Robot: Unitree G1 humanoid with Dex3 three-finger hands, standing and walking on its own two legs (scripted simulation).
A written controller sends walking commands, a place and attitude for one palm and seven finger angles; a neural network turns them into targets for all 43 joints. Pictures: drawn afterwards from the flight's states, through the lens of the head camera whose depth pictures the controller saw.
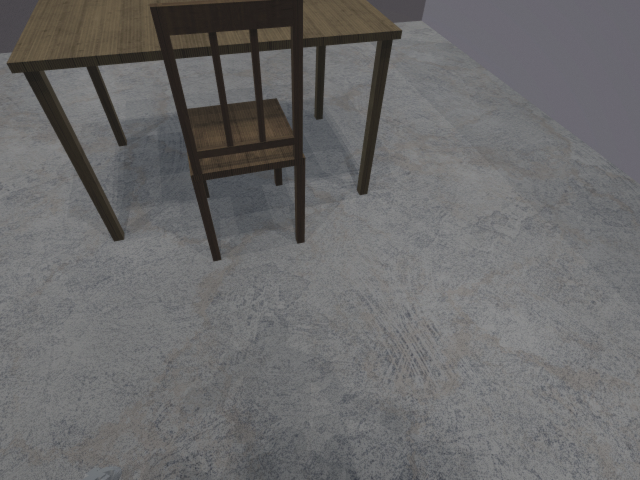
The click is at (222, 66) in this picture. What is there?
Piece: chair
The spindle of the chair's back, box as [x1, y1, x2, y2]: [208, 32, 233, 146]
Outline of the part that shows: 208,33 227,146 233,145 215,32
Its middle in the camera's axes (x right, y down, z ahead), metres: -0.29 -0.41 +1.10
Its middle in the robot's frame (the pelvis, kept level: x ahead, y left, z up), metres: +1.09 +0.33 -0.07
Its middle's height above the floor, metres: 0.70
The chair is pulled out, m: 0.00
